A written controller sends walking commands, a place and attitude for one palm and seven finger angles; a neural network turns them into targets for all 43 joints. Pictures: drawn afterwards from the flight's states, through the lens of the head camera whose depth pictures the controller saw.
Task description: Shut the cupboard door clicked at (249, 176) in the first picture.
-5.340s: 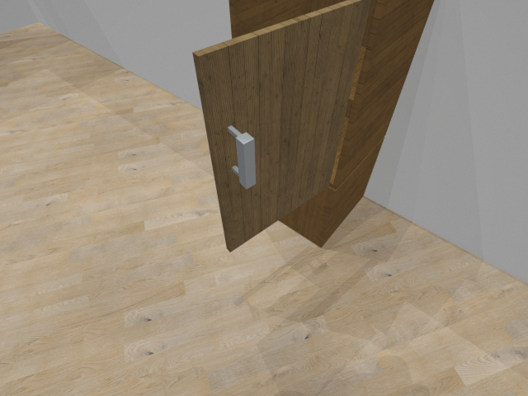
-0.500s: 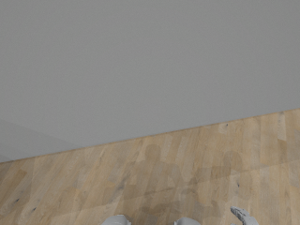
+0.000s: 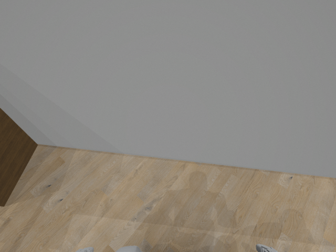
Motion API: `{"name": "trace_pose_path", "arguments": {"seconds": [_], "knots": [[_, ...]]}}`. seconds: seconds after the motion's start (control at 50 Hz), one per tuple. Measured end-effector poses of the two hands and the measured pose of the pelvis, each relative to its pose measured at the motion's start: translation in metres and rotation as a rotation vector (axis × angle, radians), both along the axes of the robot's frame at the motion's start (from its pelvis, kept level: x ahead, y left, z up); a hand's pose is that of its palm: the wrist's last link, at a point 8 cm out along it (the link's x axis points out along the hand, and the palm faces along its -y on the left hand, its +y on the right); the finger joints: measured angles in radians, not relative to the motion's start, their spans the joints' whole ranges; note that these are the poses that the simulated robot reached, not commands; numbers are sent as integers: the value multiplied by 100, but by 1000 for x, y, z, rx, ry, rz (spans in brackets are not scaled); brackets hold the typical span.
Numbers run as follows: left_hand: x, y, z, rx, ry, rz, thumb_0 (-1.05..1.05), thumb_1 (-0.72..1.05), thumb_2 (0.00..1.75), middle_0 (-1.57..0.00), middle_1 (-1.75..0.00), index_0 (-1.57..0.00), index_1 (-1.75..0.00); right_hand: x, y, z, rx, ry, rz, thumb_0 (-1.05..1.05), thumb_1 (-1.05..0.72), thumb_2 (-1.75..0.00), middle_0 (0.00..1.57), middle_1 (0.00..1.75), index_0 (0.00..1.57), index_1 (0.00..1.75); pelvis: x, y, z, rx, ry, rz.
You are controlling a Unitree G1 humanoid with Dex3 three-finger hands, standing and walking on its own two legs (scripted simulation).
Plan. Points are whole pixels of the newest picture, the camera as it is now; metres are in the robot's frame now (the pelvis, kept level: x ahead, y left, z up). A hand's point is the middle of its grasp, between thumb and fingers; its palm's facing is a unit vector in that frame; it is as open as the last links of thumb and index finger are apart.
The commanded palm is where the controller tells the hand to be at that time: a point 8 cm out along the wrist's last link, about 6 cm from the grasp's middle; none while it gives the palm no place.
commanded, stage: turn to face it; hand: left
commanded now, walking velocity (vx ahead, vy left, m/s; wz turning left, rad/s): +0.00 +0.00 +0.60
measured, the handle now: out of the picture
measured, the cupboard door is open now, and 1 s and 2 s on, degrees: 78 78 78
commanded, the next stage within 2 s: take the last steps up to it in 1.88 s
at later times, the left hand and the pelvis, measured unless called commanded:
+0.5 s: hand out of the picture +0.04 +0.17 -0.15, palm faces +0.28 -0.92 -0.28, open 7.4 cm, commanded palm none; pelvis +0.02 -0.05 +0.01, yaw +17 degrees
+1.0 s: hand out of the picture +0.00 +0.17 -0.15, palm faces +0.57 -0.76 -0.31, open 7.4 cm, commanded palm none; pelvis +0.04 -0.07 +0.00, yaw +36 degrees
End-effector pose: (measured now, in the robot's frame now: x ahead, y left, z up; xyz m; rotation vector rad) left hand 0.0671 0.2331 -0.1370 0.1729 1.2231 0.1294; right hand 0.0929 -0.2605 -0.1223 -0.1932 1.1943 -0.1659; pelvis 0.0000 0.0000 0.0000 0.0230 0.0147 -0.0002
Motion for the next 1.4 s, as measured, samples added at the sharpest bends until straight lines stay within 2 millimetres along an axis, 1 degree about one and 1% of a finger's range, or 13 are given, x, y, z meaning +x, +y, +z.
{"name": "trace_pose_path", "arguments": {"seconds": [0.08, 0.2, 0.34, 0.46, 0.58, 0.66, 0.7, 0.88, 0.96, 1.04, 1.16, 1.28, 1.4], "knots": [[-15, 16, -12, 8, 42, 73, 1, 91, 90, -21, -30, -20, -30, 17, 8, 1, -30, -27, 69, 0, -91, -89, 20, 30, 20, 30, 0, 2, -6, -13, -1, 48], [-13, 25, 7, 44, 10, 143, 1, 91, 90, -21, -30, -20, -30, 17, 7, 5, -28, 21, 122, 0, -91, -89, 20, 30, 20, 30, 2, -10, 5, -32, 0, 110], [-11, 11, 21, 120, -75, 191, 1, 91, 90, -20, -30, -20, -30, 30, -17, -18, 13, 66, 163, 0, -91, -89, 20, 30, 20, 30, 10, -39, -4, -11, 10, 193], [-38, -14, 26, 104, -29, 264, 1, 91, 90, -20, -30, -20, -30, 60, -21, -12, 16, 70, 226, 1, -91, -89, 20, 30, 20, 30, 14, -46, 5, 2, -8, 278], [-70, -27, 12, 31, 9, 356, 1, 91, 90, -21, -30, -20, -30, 99, 6, 1, 6, 29, 347, 1, -91, -89, 20, 30, 20, 30, 18, -42, 7, 13, -2, 361], [-97, -20, -10, 1, 41, 442, 1, 91, 90, -21, -30, -20, -30, 124, 29, -1, -17, -34, 436, 1, -91, -89, 20, 30, 20, 30, 17, -32, -7, -9, 0, 419], [-105, -16, -12, 8, 66, 474, 1, 91, 90, -21, -30, -20, -30, 128, 36, 1, -25, -42, 468, 0, -91, -89, 20, 30, 20, 30, 17, -33, -7, -10, -3, 436], [-97, -10, 17, 78, -1, 560, 1, 91, 90, -20, -30, -20, -30, 133, 35, -3, -13, 36, 548, 0, -91, -89, 20, 30, 20, 30, 28, -50, 5, -34, 3, 541], [-93, -20, 21, 136, -50, 588, 1, 91, 90, -20, -30, -20, -30, 148, 25, -20, 9, 61, 569, 0, -91, -89, 20, 30, 20, 30, 39, -64, -4, -16, 11, 594], [-103, -40, 27, 128, -34, 640, 1, 91, 90, -20, -30, -20, -30, 165, 28, -18, 3, 77, 610, 1, -91, -89, 20, 30, 20, 30, 43, -67, 2, -8, -12, 660], [-126, -66, 18, 54, 4, 730, 1, 91, 90, -21, -30, -20, -30, 191, 59, -2, 4, 51, 711, 1, -91, -89, 20, 30, 20, 30, 48, -63, 8, 17, -2, 742], [-166, -73, -11, 2, 51, 851, 1, 91, 90, -21, -30, -20, -30, 212, 106, -3, -11, -38, 843, 1, -91, -89, 20, 30, 20, 30, 44, -50, -9, -3, -7, 827], [-175, -68, 4, 31, 50, 933, 1, 91, 90, -21, -30, -20, -30, 213, 116, 4, -30, -14, 916, 0, -91, -89, 20, 30, 20, 30, 49, -54, 3, -24, -15, 892]]}}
